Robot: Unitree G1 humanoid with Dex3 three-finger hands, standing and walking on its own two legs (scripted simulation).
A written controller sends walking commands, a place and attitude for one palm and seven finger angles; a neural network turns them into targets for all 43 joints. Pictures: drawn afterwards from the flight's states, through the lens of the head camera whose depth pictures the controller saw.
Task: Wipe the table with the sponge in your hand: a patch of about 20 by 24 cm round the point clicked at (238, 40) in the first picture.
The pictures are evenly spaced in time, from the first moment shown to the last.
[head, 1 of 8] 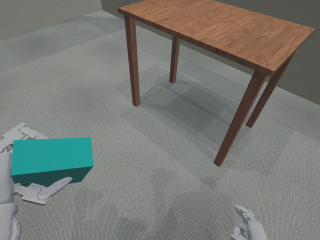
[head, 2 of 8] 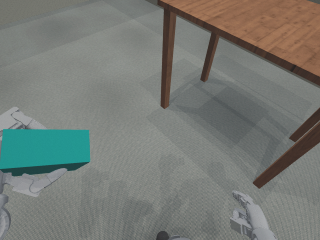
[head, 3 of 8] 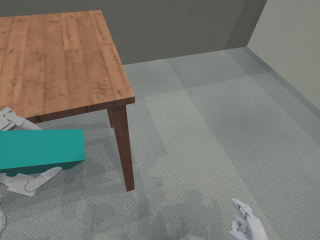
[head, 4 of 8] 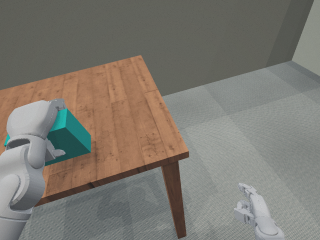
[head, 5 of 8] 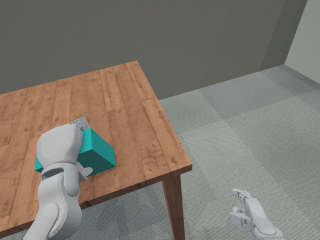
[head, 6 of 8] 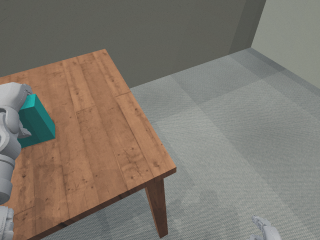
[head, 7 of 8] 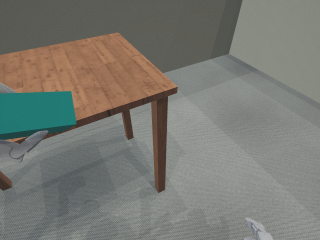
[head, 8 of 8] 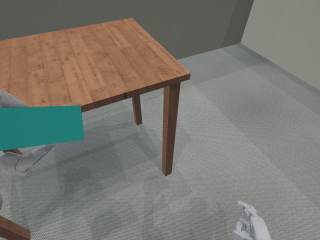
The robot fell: no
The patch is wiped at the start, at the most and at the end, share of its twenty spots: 0.00 0.95 0.95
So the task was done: yes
